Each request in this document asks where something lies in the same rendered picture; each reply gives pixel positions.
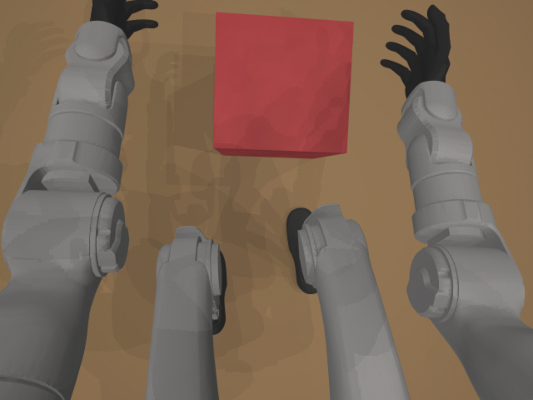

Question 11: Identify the robot right upper arm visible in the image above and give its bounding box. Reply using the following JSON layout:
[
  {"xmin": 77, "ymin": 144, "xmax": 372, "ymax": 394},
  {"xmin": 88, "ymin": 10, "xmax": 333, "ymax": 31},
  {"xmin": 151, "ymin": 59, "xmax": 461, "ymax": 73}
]
[{"xmin": 406, "ymin": 244, "xmax": 533, "ymax": 400}]

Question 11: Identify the robot right forearm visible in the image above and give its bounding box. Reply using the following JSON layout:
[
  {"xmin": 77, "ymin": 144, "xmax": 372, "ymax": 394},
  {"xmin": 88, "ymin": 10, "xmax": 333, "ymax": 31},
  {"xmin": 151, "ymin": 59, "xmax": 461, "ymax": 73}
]
[{"xmin": 397, "ymin": 81, "xmax": 525, "ymax": 311}]

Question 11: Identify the robot left foot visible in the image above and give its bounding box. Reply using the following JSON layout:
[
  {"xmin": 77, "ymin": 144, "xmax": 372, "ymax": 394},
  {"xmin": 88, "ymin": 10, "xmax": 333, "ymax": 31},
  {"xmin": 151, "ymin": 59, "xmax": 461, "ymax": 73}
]
[{"xmin": 212, "ymin": 251, "xmax": 227, "ymax": 335}]

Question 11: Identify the robot left upper arm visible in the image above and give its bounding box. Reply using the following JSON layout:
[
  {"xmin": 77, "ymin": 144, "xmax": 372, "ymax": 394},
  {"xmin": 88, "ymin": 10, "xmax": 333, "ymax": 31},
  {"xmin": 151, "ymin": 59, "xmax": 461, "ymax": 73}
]
[{"xmin": 0, "ymin": 190, "xmax": 129, "ymax": 400}]

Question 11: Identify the robot right thigh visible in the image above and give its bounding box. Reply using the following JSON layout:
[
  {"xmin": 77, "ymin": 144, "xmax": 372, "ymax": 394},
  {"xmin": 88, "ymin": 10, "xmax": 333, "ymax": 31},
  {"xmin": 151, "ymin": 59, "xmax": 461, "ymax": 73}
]
[{"xmin": 297, "ymin": 215, "xmax": 411, "ymax": 400}]

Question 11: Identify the robot left forearm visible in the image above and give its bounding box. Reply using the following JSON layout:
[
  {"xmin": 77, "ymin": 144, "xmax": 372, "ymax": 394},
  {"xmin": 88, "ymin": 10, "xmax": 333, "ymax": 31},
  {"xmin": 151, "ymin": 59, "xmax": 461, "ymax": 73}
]
[{"xmin": 2, "ymin": 21, "xmax": 135, "ymax": 272}]

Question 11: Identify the carton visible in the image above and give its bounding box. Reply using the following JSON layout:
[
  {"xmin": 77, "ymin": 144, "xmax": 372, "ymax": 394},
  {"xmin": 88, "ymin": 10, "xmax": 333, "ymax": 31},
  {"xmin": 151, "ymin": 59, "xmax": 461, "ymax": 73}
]
[{"xmin": 213, "ymin": 12, "xmax": 354, "ymax": 158}]

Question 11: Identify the left robot hand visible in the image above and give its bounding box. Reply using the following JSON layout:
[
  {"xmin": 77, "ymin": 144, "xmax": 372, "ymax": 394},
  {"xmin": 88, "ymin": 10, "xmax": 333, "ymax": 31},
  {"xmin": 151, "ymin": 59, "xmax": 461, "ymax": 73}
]
[{"xmin": 90, "ymin": 0, "xmax": 158, "ymax": 39}]

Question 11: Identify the right robot hand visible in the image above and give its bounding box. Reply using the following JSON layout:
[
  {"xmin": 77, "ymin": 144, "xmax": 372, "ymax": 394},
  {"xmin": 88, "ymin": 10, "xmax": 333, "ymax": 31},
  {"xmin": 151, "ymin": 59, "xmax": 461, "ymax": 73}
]
[{"xmin": 380, "ymin": 5, "xmax": 451, "ymax": 98}]

